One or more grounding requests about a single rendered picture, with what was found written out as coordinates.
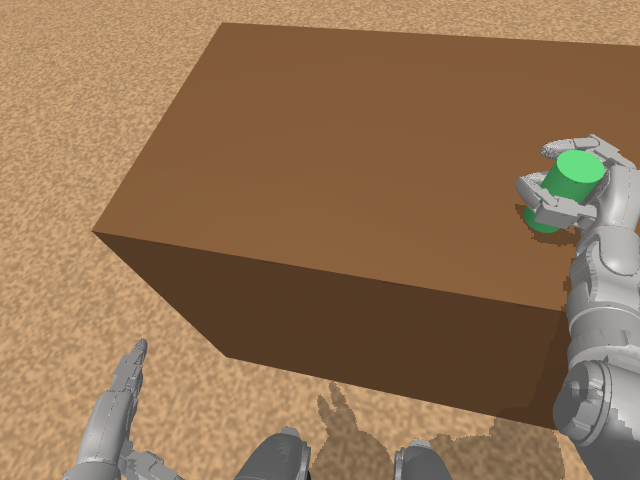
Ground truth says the can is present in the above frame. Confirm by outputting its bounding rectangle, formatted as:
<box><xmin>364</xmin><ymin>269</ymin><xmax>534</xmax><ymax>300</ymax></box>
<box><xmin>524</xmin><ymin>150</ymin><xmax>605</xmax><ymax>233</ymax></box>

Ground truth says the right robot arm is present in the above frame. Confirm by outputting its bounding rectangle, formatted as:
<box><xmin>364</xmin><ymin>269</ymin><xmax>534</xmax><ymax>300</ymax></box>
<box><xmin>553</xmin><ymin>226</ymin><xmax>640</xmax><ymax>480</ymax></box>

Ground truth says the left robot arm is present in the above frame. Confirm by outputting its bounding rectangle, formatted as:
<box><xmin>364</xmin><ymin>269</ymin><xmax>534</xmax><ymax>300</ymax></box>
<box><xmin>61</xmin><ymin>462</ymin><xmax>121</xmax><ymax>480</ymax></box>

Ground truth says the right robot hand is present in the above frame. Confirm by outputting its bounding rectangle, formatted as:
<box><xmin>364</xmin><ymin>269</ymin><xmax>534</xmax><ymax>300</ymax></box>
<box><xmin>515</xmin><ymin>134</ymin><xmax>640</xmax><ymax>238</ymax></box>

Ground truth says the left robot hand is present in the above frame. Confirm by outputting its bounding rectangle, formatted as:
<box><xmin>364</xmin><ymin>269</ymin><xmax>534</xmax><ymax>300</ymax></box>
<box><xmin>75</xmin><ymin>338</ymin><xmax>185</xmax><ymax>480</ymax></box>

